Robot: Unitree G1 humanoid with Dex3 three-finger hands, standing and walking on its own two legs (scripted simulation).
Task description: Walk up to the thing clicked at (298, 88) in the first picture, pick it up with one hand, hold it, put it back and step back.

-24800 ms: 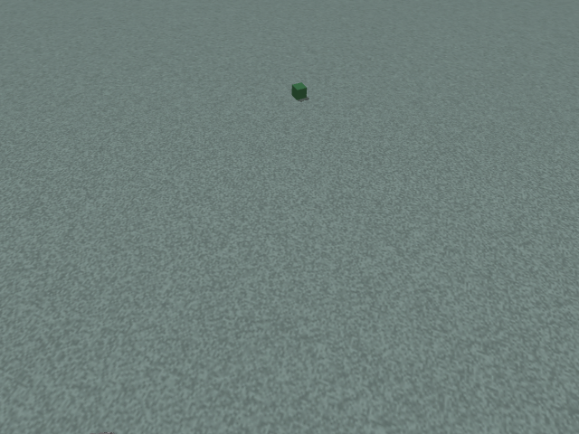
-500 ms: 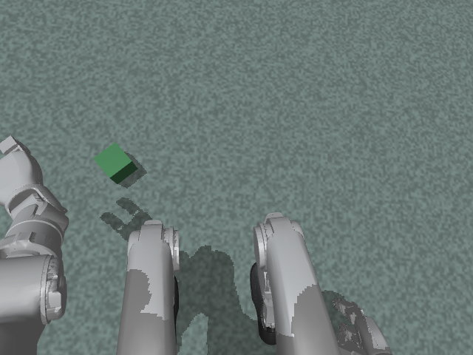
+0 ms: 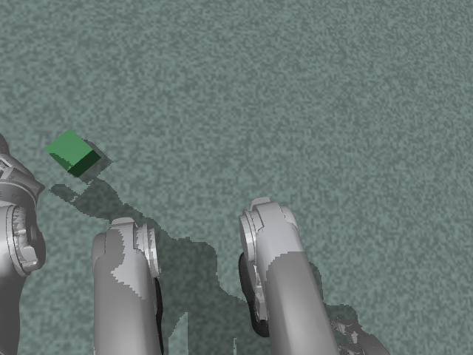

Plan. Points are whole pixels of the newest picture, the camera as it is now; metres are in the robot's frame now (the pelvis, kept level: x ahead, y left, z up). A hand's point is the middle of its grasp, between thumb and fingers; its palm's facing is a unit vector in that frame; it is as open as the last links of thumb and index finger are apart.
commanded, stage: rise first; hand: left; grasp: from above
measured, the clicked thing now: (74, 153) +0.50 +0.28 -0.32
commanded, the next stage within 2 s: none
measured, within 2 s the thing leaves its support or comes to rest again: neither
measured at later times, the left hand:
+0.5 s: hand (18, 156) +0.46 +0.32 -0.19, palm faces -0.25 -0.32 -0.91, open 13.7 cm
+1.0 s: hand (25, 153) +0.47 +0.32 -0.20, palm faces -0.26 -0.32 -0.91, open 13.5 cm
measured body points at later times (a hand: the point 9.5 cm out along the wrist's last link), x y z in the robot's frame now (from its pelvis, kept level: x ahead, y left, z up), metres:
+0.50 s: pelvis +0.00 +0.00 -0.03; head +0.26 +0.04 +0.34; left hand +0.47 +0.34 -0.14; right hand +0.02 -0.26 -0.14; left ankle +0.08 +0.13 -0.33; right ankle +0.10 -0.14 -0.33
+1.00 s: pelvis +0.00 +0.00 -0.03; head +0.26 +0.05 +0.33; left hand +0.48 +0.33 -0.15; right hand +0.01 -0.26 -0.13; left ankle +0.08 +0.13 -0.33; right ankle +0.10 -0.14 -0.32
